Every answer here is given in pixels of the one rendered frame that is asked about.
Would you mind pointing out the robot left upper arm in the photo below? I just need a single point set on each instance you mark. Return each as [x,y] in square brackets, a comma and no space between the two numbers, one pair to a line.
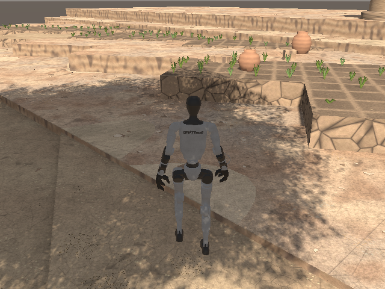
[171,136]

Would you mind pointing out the robot right upper arm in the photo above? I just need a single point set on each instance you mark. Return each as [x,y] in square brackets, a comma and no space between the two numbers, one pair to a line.
[211,127]

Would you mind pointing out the robot right hand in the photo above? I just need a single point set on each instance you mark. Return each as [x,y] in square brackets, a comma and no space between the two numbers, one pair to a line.
[221,173]

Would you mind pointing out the robot left forearm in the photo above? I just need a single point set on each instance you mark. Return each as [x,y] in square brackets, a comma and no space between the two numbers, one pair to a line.
[164,163]

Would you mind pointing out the robot left hand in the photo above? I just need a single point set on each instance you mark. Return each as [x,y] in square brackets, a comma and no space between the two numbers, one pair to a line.
[159,181]

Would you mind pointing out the robot head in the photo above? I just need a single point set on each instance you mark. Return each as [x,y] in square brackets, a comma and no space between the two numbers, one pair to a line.
[193,104]

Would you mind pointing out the robot right forearm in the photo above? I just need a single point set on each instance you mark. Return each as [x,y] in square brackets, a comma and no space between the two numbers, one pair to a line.
[221,160]

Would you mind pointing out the right robot thigh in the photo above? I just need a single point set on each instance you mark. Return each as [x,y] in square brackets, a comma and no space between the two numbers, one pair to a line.
[206,188]

